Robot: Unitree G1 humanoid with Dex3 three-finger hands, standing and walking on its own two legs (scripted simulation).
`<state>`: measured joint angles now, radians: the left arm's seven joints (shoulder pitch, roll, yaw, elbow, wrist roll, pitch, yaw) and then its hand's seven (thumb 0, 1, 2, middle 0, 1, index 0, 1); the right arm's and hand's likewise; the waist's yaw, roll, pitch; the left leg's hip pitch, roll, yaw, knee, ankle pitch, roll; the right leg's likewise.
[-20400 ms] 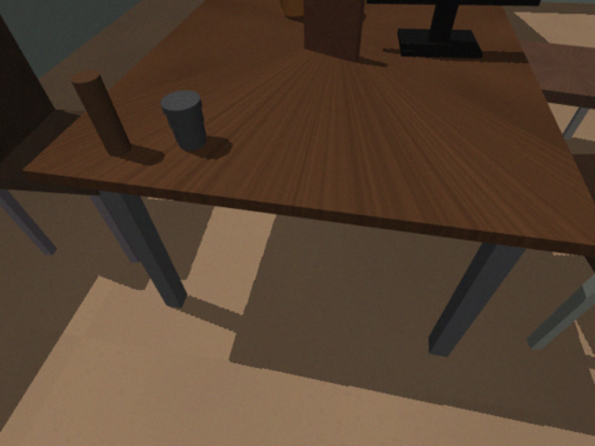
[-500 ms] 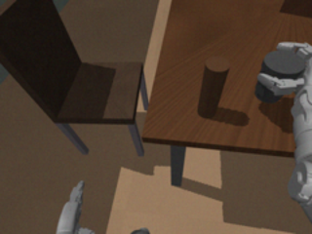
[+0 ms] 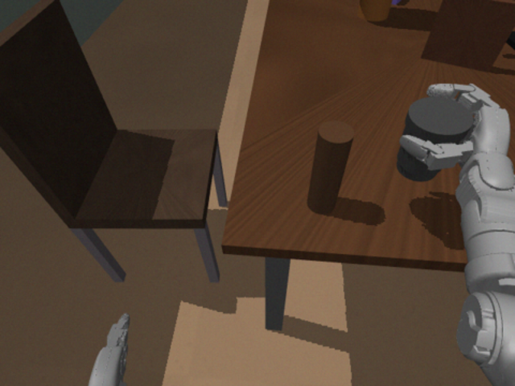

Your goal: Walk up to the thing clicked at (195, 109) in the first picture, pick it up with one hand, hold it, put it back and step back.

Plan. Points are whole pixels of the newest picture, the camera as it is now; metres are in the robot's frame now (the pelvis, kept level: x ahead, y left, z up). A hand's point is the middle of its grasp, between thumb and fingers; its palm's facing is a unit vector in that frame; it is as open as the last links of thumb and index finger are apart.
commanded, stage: lift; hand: right
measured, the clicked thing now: (427, 143) +0.47 -0.20 +0.14
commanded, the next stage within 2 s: hold in 0.96 s
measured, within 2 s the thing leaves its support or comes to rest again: neither
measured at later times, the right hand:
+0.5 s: hand (459, 137) +0.37 -0.17 +0.24, palm faces +0.19 +0.98 -0.02, open 10.9 cm
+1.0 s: hand (482, 141) +0.32 -0.16 +0.27, palm faces +0.19 +0.98 -0.02, open 11.0 cm
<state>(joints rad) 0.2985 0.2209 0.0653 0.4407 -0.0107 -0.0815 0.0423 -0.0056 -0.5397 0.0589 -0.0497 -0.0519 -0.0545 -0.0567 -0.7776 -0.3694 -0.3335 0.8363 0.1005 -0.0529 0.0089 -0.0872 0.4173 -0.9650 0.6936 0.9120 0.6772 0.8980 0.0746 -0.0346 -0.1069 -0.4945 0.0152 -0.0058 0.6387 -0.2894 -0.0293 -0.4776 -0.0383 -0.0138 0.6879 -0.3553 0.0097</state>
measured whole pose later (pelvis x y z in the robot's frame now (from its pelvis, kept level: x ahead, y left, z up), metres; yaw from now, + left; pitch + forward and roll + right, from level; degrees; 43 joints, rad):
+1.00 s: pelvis -0.03 +0.02 +0.01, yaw -2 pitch -3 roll +0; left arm 0.27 0.26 0.10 0.57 -0.04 -0.16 0.05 -0.01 -0.53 0.05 -0.03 -0.04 -0.04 -0.04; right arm -0.50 -0.28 -0.29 0.01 0.21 0.59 0.00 -0.08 0.44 -0.99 0.71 0.95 0.68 0.93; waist 0.00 -0.08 -0.06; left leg -0.27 0.03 0.02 0.56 -0.24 -0.01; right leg -0.24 -0.02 0.01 0.55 -0.26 0.03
